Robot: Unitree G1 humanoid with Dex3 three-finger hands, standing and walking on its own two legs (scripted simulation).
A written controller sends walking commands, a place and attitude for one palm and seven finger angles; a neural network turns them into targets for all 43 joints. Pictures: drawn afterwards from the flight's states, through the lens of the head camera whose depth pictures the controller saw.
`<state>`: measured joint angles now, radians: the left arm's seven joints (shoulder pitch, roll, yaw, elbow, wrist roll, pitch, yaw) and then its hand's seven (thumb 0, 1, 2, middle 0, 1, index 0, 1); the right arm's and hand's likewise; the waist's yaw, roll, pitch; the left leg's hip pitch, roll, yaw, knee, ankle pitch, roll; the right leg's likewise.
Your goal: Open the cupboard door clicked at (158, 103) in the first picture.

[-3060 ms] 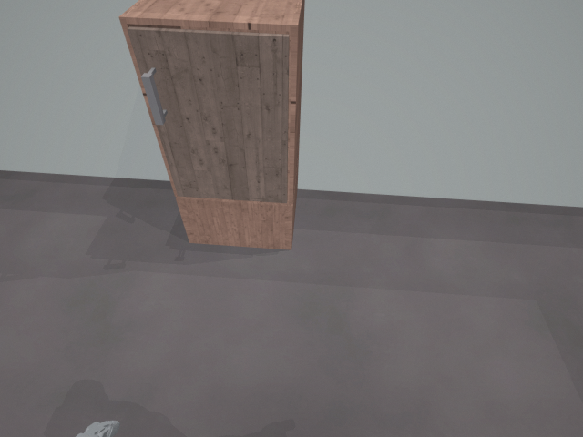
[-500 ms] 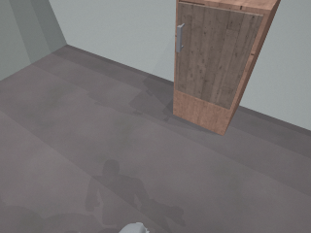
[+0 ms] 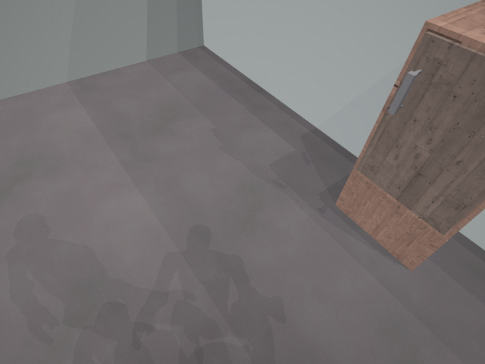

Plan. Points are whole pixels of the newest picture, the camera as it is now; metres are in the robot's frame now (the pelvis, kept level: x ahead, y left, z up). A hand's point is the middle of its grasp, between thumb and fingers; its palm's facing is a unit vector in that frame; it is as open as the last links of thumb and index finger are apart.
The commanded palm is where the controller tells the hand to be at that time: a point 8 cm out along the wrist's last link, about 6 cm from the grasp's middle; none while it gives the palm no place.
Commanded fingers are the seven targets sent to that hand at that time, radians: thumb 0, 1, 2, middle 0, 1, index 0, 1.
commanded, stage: walk to a spot facing it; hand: left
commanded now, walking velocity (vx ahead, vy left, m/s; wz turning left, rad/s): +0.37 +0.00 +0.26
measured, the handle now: (405, 92) +0.95 -0.47 -0.03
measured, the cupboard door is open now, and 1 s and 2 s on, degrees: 0 0 0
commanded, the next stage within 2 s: turn to face it in 0.42 s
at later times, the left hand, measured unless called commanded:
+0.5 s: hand (170, 336) +0.19 +0.15 -0.15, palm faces +0.24 -0.94 -0.23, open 7.2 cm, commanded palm none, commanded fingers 0.00 0.90 0.90 -0.20 -0.30 -0.20 -0.30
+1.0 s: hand (150, 292) +0.28 +0.21 -0.17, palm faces +0.18 -0.96 -0.22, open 7.3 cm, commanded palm none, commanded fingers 0.00 0.90 0.90 -0.20 -0.30 -0.20 -0.30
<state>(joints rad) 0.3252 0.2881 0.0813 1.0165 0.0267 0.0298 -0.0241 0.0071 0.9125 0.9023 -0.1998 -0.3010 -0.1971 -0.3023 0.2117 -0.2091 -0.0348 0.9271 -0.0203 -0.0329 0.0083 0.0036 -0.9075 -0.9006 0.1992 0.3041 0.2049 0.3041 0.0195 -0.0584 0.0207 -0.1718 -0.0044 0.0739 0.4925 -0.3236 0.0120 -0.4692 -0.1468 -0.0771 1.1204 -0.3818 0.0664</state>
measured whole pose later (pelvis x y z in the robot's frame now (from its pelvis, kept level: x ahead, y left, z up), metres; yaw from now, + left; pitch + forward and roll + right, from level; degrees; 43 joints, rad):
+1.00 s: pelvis +0.27 +0.02 +0.00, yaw +4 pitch -1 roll +0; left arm 0.25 0.19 0.09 1.00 0.02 0.07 0.00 0.00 0.91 0.90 -0.20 -0.30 -0.20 -0.30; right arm 0.09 -0.14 -0.04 0.97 -0.02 0.01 -0.02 -0.02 -0.92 -0.90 0.20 0.30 0.21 0.30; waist 0.03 0.00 0.07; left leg -0.27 0.13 0.30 0.51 -0.21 0.03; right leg -0.43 -0.09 -0.10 0.97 -0.45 0.05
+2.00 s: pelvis +0.31 +0.02 +0.00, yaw -33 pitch +0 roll +0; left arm 0.10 0.25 0.08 0.90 0.02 0.08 -0.03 0.00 0.91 0.90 -0.20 -0.30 -0.19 -0.30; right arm 0.26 -0.20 -0.05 0.94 -0.02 0.02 -0.02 0.01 -0.90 -0.90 0.20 0.30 0.21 0.30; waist -0.04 0.01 0.10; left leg -0.16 0.14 0.32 0.54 -0.36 -0.01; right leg -0.37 -0.05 -0.08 0.78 -0.42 0.05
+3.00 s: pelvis +0.35 -0.05 +0.01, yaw -51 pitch +1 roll +0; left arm 0.20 0.21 0.06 1.03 0.02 0.04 -0.04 0.00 0.91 0.90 -0.20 -0.30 -0.19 -0.30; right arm 0.43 -0.17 -0.04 1.09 -0.04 -0.02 -0.02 0.00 -0.91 -0.90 0.20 0.30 0.21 0.30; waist -0.07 -0.01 0.01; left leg -0.09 0.10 0.18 0.36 -0.28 -0.04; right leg -0.39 -0.08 -0.07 0.69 -0.34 0.03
